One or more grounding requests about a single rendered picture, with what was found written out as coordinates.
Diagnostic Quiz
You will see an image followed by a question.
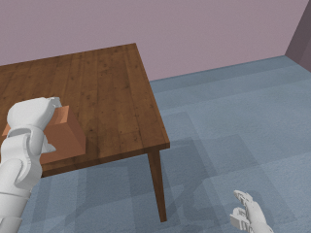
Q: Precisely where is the right robot hand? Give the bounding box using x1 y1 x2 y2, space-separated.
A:
229 190 267 233

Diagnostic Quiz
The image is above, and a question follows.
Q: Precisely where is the right robot forearm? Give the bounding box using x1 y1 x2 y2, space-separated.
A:
249 221 274 233

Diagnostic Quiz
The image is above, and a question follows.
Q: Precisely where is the sponge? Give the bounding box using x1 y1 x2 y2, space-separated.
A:
2 105 86 165

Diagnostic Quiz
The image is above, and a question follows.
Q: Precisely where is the left robot hand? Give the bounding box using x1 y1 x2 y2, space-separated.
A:
7 97 62 153

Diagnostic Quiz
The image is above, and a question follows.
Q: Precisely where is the table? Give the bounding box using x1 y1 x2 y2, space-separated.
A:
0 43 170 222

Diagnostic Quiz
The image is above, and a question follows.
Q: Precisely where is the left robot forearm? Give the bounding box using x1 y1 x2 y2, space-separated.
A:
0 124 45 233

